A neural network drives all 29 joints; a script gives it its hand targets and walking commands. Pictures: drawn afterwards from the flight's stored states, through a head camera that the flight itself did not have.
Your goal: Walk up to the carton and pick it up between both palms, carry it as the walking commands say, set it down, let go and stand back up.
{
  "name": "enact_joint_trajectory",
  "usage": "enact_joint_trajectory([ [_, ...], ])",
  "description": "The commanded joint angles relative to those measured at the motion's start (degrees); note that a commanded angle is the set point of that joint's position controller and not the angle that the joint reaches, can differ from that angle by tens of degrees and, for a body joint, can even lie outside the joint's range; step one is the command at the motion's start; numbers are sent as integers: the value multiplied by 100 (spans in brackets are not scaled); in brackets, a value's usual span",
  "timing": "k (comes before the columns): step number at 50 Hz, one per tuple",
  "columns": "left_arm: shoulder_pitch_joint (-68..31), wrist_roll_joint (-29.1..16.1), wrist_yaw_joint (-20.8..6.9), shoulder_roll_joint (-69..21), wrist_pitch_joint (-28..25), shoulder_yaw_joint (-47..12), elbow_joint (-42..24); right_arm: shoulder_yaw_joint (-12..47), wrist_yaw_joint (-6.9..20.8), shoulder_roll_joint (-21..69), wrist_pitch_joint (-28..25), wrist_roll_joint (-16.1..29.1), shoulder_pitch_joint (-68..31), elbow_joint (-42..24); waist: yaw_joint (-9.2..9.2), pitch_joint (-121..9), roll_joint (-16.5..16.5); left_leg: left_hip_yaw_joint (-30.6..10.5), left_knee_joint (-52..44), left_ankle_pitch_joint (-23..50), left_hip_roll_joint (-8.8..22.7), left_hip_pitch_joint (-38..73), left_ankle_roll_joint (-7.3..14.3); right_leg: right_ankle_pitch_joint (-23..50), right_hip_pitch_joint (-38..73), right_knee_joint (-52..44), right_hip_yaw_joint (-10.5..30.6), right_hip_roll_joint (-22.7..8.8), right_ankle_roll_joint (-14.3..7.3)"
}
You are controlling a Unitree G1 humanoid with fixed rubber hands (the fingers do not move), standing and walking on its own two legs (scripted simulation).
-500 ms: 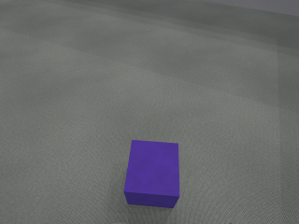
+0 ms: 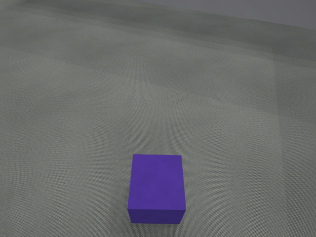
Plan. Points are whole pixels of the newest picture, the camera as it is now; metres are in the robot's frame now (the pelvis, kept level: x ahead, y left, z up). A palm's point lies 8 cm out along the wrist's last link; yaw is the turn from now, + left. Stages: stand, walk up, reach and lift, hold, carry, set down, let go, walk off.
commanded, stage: walk up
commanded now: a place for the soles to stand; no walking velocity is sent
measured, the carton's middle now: (156, 189) +0.48 +0.00 -0.63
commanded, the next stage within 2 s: reach and lift in 0.32 s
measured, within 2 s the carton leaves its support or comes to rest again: neither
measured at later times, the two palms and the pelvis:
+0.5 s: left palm out of the picture +0.14 +0.25 -0.13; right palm out of the picture +0.14 -0.25 -0.12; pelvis -0.02 +0.00 -0.02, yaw -3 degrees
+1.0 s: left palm (79, 232) +0.17 +0.23 -0.17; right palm (242, 232) +0.17 -0.25 -0.16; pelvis -0.05 +0.00 -0.07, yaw -2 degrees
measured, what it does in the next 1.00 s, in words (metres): lowers itself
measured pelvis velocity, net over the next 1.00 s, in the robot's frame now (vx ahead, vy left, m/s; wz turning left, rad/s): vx -0.05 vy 0.00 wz -0.04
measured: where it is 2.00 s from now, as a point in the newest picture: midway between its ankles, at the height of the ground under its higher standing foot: outside the picture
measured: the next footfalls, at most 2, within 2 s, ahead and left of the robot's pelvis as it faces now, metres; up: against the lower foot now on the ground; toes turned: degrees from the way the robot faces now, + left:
none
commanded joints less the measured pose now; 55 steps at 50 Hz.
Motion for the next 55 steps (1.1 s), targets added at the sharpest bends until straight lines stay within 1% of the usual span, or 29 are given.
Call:
enact_joint_trajectory([
  [1, 461, 1, 21, 581, -47, 105, -31, -124, -9, -641, -54, 2, 178, -127, 16, 337, 132, -811, -595, 431, 586, 219, 297, 533, -704, -570, 558, -507, -189],
  [7, 498, -1, 35, 562, -68, 96, 61, -123, -9, -634, -58, -1, 296, -38, -4, 343, 120, -782, -619, 386, 577, 250, 284, 530, -741, -594, 601, -505, -196],
  [16, 548, -14, 51, 543, -75, 83, 150, -107, -17, -618, -64, -10, 385, 44, -20, 320, 78, -706, -548, 639, 570, 335, 269, 748, -756, -581, 641, -510, -183],
  [17, -3858, -11, 111, 383, 327, -148, -3248, -80, 101, -676, 289, 275, -3746, -3518, -216, -210, -187, -586, 207, -796, 126, -507, 67, -649, -2948, 169, 517, -235, -434],
  [18, -3512, -107, 170, 590, 909, 96, -2639, -221, 4, -789, 819, 277, -3014, -2396, -189, -36, -155, -95, 479, -1419, 215, -407, -27, -918, -3225, 516, 237, -222, -274],
  [19, -2698, -332, 191, 848, 1312, 337, -2808, -494, -5, -1018, 1166, 374, -2299, -2345, -43, -118, -8, 20, 584, -1375, 99, -277, -65, -947, -3476, 536, 106, -275, -209],
  [20, -2135, -441, 185, 831, 1722, 388, -2503, -441, 63, -923, 1499, 406, -1918, -2170, 42, -122, -117, 27, 703, -1113, 97, 9, -117, -1120, -3775, 447, 99, -326, -216],
  [21, -1640, -426, 157, 583, 2202, 313, -2348, -389, 122, -791, 1913, 421, -1566, -2083, 108, -132, -101, 76, 797, -838, 57, 429, -156, -1057, -4075, 465, 108, -303, -316],
  [22, -1071, -373, 93, 520, 2737, 266, -2304, -254, 192, -835, 2436, 497, -961, -2042, 185, -268, 45, 74, 918, -386, -19, 598, -118, -779, -3971, 564, 345, -304, -369],
  [23, -733, -276, 40, 547, 3185, 344, -2276, -257, 241, -887, 2932, 451, -618, -2149, 161, -595, 10, -58, 861, 64, -1, 484, -45, -281, -3489, 652, 443, -197, -362],
  [24, -558, -211, -20, 516, 3503, 419, -2443, -298, 290, -903, 3283, 395, -442, -2382, 162, -997, 44, -194, 826, 776, -18, 453, 20, 374, -3021, 766, 488, -72, -377],
  [25, -579, -167, -75, 434, 3640, 598, -2571, -438, 375, -929, 3398, 230, -469, -2567, 191, -1186, 62, -299, 875, 1450, -38, 552, 77, 769, -2967, 826, 522, 18, -404],
  [26, -665, -122, -119, 316, 3634, 696, -2788, -600, 454, -902, 3370, 47, -438, -2718, 209, -1188, 122, -364, 939, 1932, -94, 646, 94, 1044, -2988, 813, 544, 65, -404],
  [27, -711, -103, -149, 176, 3599, 624, -2929, -647, 502, -841, 3330, -50, -363, -2776, 165, -1136, 92, -425, 962, 2202, -122, 748, 93, 1212, -3082, 816, 507, 102, -360],
  [29, -977, -47, -204, 55, 3477, 562, -3132, -694, 549, -814, 3192, -154, -532, -2887, 60, -981, 42, -459, 1042, 2202, -135, 736, 113, 1221, -3394, 850, 466, 86, -284],
  [32, -1557, -68, -222, 126, 3020, 682, -3561, -795, 643, -872, 2709, -210, -1244, -3422, -15, -1309, -3, -523, 1497, 2023, -99, 388, 120, 1245, -3680, 1266, 390, 17, -194],
  [33, -1595, -52, -221, 148, 2862, 736, -3570, -833, 674, -879, 2563, -209, -1338, -3480, -11, -1488, -1, -552, 1682, 2053, -85, 239, 112, 1336, -3753, 1457, 370, 9, -167],
  [36, -1608, -20, -208, 186, 2487, 881, -3483, -904, 707, -773, 2273, -123, -1331, -3510, 79, -1963, -23, -539, 2095, 2194, -105, -166, 69, 1653, -3859, 1879, 375, 21, -76],
  [38, -1752, -93, -194, 223, 2323, 891, -3456, -940, 676, -739, 2139, -59, -1403, -3524, 114, -2146, -58, -527, 2268, 2160, -115, -392, 25, 1665, -4025, 2051, 360, 54, -19],
  [42, -1926, -242, -198, 249, 2259, 845, -3353, -994, 575, -725, 2084, 8, -1547, -3498, 152, -2255, -64, -445, 2460, 1771, -119, -635, -24, 1209, -4355, 2180, 299, 119, 32],
  [45, -2276, -307, -193, 313, 2324, 846, -3397, -1035, 535, -787, 2161, 0, -1885, -3434, 133, -2220, -44, -370, 2502, 1210, -104, -792, -36, 618, -4592, 2187, 244, 132, 25],
  [50, -3247, -435, -145, 394, 2457, 868, -3381, -1001, 523, -888, 2327, 76, -2885, -3254, 74, -2050, -9, -286, 2527, 302, -47, -1189, -46, -220, -4852, 2148, 219, 90, 0],
  [55, -4376, -526, -96, 457, 2571, 1004, -3011, -1017, 562, -1012, 2442, 222, -4044, -2838, 74, -2070, 30, -248, 2560, -148, -28, -1570, -53, -539, -4994, 2207, 209, 53, -34],
])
